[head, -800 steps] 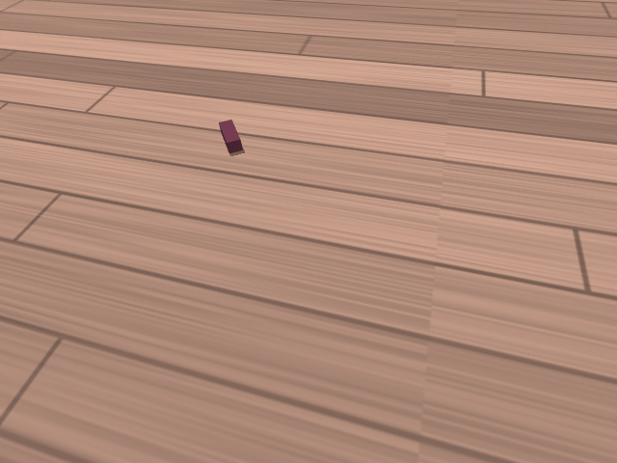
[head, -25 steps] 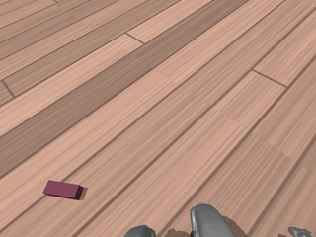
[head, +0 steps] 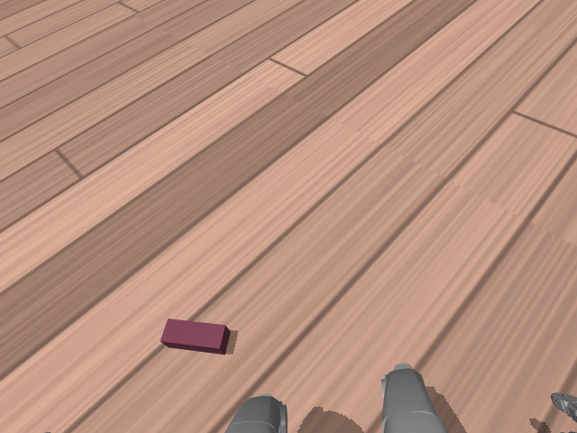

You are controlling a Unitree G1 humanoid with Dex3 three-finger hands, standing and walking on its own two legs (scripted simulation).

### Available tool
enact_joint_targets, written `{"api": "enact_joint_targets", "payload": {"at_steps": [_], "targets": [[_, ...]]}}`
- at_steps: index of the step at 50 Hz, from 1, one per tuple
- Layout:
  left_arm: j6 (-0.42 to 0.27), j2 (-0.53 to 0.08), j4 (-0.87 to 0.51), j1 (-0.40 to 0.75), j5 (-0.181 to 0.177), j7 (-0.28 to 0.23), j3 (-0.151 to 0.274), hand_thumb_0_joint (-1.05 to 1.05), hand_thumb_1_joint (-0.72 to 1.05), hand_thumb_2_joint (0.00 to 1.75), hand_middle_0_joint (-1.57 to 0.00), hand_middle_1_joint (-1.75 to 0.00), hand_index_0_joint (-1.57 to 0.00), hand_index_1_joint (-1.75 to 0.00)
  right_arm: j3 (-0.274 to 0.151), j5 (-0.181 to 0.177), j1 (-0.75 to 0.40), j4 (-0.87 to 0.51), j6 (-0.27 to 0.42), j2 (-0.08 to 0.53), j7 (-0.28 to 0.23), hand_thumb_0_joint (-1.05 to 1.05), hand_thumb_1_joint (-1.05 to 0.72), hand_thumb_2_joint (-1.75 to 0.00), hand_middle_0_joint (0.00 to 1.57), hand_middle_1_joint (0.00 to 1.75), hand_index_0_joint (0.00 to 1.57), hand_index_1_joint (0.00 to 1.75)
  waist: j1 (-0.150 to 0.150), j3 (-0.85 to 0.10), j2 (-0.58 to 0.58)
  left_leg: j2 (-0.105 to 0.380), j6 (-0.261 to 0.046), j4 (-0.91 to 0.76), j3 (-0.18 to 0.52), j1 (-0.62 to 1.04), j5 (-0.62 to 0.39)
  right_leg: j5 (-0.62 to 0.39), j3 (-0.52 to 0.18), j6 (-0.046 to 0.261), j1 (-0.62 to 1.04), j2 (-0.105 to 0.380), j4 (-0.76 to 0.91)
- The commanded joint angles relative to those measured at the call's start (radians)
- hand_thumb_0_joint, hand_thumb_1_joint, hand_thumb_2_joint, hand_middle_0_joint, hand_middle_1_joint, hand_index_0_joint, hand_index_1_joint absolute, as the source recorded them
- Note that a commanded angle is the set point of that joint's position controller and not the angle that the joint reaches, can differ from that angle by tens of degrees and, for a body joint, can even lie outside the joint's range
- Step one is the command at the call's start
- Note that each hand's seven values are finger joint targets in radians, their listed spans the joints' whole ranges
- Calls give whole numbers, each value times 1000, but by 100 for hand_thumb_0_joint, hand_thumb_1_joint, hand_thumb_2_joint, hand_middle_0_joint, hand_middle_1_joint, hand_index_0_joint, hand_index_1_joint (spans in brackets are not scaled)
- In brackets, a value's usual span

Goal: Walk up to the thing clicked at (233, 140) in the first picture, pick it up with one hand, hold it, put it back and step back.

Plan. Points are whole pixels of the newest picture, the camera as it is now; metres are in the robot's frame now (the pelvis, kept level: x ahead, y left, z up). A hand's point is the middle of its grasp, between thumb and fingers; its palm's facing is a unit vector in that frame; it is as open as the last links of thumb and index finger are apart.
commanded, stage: walk up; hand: left
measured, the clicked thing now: (196, 336) +0.45 +0.42 -0.67
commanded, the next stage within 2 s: none
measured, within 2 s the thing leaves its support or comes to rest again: neither
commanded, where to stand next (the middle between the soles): +0.04 +0.18 m, yaw -7 degrees
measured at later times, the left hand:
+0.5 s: hand out of the picture +0.03 +0.51 -0.09, palm faces -0.06 -0.82 -0.56, open 7.4 cm
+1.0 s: hand out of the picture +0.11 +0.46 -0.11, palm faces -0.20 -0.91 -0.35, open 7.4 cm
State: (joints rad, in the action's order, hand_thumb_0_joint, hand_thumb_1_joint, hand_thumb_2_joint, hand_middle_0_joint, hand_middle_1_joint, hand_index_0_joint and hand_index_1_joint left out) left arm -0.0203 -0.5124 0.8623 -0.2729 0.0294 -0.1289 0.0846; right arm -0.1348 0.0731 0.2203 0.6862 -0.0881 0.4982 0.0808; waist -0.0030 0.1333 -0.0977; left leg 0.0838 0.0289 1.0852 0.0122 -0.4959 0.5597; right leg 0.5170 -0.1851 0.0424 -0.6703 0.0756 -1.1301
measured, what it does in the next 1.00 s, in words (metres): steps to the left: right foot, then left foot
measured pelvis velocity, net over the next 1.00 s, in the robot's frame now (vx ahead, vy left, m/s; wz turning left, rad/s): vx -0.04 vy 0.21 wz -0.15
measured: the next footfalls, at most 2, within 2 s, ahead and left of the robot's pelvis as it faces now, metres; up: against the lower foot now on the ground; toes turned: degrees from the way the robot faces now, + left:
right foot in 0.22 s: +0.06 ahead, -0.01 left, +0.00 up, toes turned -6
left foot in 0.48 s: -0.01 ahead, +0.38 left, +0.00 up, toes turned -5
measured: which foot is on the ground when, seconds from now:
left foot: down 0.00-0.22, up 0.24-0.46, down 0.48-0.98, up 1.00-1.00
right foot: up 0.00-0.20, down 0.22-0.50, up 0.52-0.94, down 0.96-1.00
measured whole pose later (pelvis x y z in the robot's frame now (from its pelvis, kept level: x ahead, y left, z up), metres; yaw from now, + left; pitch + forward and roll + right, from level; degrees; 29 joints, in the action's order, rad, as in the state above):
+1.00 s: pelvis -0.04 +0.21 +0.04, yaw -9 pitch -2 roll -2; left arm 0.01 -0.41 0.90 -0.12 0.02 0.04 0.08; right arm -0.06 0.01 0.34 0.91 0.04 0.46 -0.05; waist -0.03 0.17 0.01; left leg 0.13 0.02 0.93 0.03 -0.35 0.49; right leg 0.36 0.01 0.00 -0.38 0.01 -0.77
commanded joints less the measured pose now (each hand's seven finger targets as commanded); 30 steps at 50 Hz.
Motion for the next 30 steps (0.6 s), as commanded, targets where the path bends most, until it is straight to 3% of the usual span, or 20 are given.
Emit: {"api": "enact_joint_targets", "payload": {"at_steps": [1, 2, 4, 6, 7, 9, 10, 11, 12, 13, 17, 20, 21, 23, 24, 25, 26, 27, 29, 30], "targets": [[-41, -185, -29, -36, -43, -17, 55, 0, 90, 90, -20, -30, -20, -30, -59, 6, -31, -87, 28, 240, -49, 0, -90, -90, 20, 30, 20, 30, -43, -5, -80, 180, -207, -620, 391, 30, -100, -12, 113, 5, -139, -120, -232], [-42, -199, -5, -101, -48, -11, 56, 0, 90, 90, -20, -30, -20, -30, -58, -4, -60, -100, 32, 239, -52, 0, -90, -90, 20, 30, 20, 30, -24, -42, -154, 177, -222, -569, 336, 96, -227, -42, 165, 7, -89, -89, -181], [-46, -166, 10, -111, -50, 4, 52, 0, 90, 90, -20, -30, -20, -30, -39, 3, -41, -101, 31, 167, -45, 0, -90, -90, 20, 30, 20, 30, -37, -97, -169, 123, -236, -500, 223, 177, -483, -9, 229, -15, 20, -92, -60], [-48, -140, -21, -98, -54, 3, 43, 0, 90, 90, -20, -30, -20, -30, -31, 12, 4, -102, 22, 156, -42, 0, -90, -90, 20, 30, 20, 30, -46, -100, -178, 143, -248, -480, 211, 188, -628, -17, 258, -13, 112, -69, 129], [-49, -133, -26, -120, -55, 1, 43, 0, 90, 90, -20, -30, -20, -30, -28, 12, 5, -107, 14, 151, -39, 0, -90, -90, 20, 30, 20, 30, -27, -103, -150, 131, -229, -449, 185, 188, -708, -55, 251, -5, 169, -68, 233], [-55, -135, 0, -256, -44, -11, 49, 0, 90, 90, -20, -30, -20, -30, -17, -3, -45, -134, 0, 121, -35, 0, -90, -90, 20, 30, 20, 30, 61, -152, -54, 84, -153, -310, 113, 72, -664, -295, 219, 20, 459, -45, 548], [-58, -199, -15, -275, -25, -18, 73, 0, 90, 90, -20, -30, -20, -30, -4, -19, 5, -131, 0, 69, -33, 0, -90, -90, 20, 30, 20, 30, 77, -180, 74, 13, -81, -148, 82, -63, -521, -329, 20, 45, 624, 39, 615], [-59, -262, -65, -242, -8, -23, 90, 0, 90, 90, -20, -30, -20, -30, 2, -16, 83, -133, -1, 45, -33, 0, -90, -90, 20, 30, 20, 30, 43, -229, 240, -53, -5, 65, 55, -268, 41, -459, -374, 167, 752, 333, 618], [-55, -279, -89, -181, -9, -29, 88, 0, 90, 90, -20, -30, -20, -30, -25, 1, 58, -133, -15, 125, -55, 0, -90, -90, 20, 30, 20, 30, 38, -225, 101, -41, -17, 234, 172, -274, 93, -526, -472, 303, 614, 461, 645], [-58, -279, -104, -124, -20, -32, 89, 0, 90, 90, -20, -30, -20, -30, -38, -1, 33, -133, -20, 151, -61, 0, -90, -90, 20, 30, 20, 30, 28, -200, 47, -32, -24, 325, 217, -238, 57, -431, -447, 321, 479, 450, 675], [-66, -213, -121, -6, -3, -11, 73, 0, 90, 90, -20, -30, -20, -30, -52, -31, 99, -64, -5, 153, -40, 0, -90, -90, 20, 30, 20, 30, -21, -156, 192, -61, -17, 346, 170, -105, -112, -250, -110, 206, 290, 225, 594], [-46, -189, -127, 86, 32, 27, 61, 0, 90, 90, -20, -30, -20, -30, -31, -70, 122, 14, 11, 114, -34, 0, -90, -90, 20, 30, 20, 30, -24, -146, 353, -55, -11, -43, -6, 62, -41, 182, 55, 127, 174, 85, 611], [-38, -198, -127, 90, 40, 42, 64, 0, 90, 90, -20, -30, -20, -30, -27, -76, 115, 35, 21, 110, -35, 0, -90, -90, 20, 30, 20, 30, -7, -130, 399, -67, -10, -165, -63, 140, 0, 268, 57, 122, 122, 74, 617], [-6, -171, -96, 89, 31, 67, 58, 0, 90, 90, -20, -30, -20, -30, -30, -70, 250, 126, 48, 110, -58, 0, -90, -90, 20, 30, 20, 30, -59, -134, 239, -118, 11, -399, -133, 328, -111, 288, 104, 90, 43, 12, 408], [12, -111, -81, 47, 24, 72, 45, 0, 90, 90, -20, -30, -20, -30, -29, -54, 263, 144, 66, 123, -76, 0, -90, -90, 20, 30, 20, 30, -66, -92, 115, -121, 3, -484, -80, 333, -69, 273, 126, 73, -20, -27, 242], [18, -35, -86, 40, 6, 73, 24, 0, 90, 90, -20, -30, -20, -30, -30, -32, 248, 135, 87, 192, -90, 0, -90, -90, 20, 30, 20, 30, -62, -43, -54, 84, -79, -633, 325, 248, 227, 144, 94, 27, -125, -108, 12], [15, -93, -101, 141, 8, 67, 34, 0, 90, 90, -20, -30, -20, -30, -39, -57, 95, 94, 92, 324, -94, 0, -90, -90, 20, 30, 20, 30, -56, 42, -93, 361, -266, -857, 781, 10, 444, 51, 43, -15, -145, -90, -29], [5, -148, -83, 199, 18, 71, 38, 0, 90, 90, -20, -30, -20, -30, -34, -50, -54, 69, 112, 317, -103, 0, -90, -90, 20, 30, 20, 30, -22, 143, 37, 399, -303, -881, 842, -98, 414, -14, -11, -23, -100, -44, -73], [8, -142, 6, 80, -12, 96, 52, 0, 90, 90, -20, -30, -20, -30, -12, -36, -55, 105, 143, 258, -120, 0, -90, -90, 20, 30, 20, 30, 20, 77, 82, 233, -208, -727, 515, 26, 201, -107, -11, -27, -46, -47, -50], [14, -145, 19, 53, -10, 108, 61, 0, 90, 90, -20, -30, -20, -30, -16, -43, -15, 125, 149, 272, -125, 0, -90, -90, 20, 30, 20, 30, 12, 53, -3, 233, -209, -701, 477, 70, 159, -113, 34, -25, -17, -42, -41]]}}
